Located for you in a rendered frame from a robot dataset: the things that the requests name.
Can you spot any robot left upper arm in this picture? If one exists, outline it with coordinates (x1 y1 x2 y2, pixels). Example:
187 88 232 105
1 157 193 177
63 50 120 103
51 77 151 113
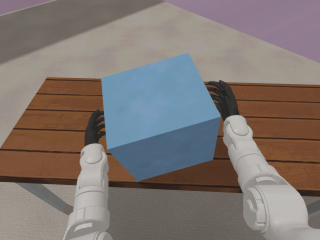
69 230 113 240

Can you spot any left robot hand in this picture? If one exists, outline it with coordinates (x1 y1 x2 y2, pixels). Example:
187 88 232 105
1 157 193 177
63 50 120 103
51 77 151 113
84 109 106 147

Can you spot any carton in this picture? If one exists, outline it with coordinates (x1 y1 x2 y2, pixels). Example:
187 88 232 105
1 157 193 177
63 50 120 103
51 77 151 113
101 53 221 181

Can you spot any table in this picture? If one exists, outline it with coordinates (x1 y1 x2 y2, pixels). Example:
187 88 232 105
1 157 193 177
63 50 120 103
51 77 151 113
0 77 320 218

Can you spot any right robot forearm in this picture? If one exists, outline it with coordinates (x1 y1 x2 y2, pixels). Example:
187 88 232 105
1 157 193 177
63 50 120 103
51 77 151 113
222 115 308 223

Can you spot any right robot hand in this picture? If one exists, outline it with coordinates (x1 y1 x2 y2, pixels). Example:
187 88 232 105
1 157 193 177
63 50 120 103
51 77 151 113
207 80 240 121

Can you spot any left robot forearm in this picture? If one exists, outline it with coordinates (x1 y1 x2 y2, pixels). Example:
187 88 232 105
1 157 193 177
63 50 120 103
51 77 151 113
63 143 110 240

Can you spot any robot right upper arm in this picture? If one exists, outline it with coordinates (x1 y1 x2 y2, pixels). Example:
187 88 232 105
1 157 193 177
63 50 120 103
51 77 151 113
243 184 320 240

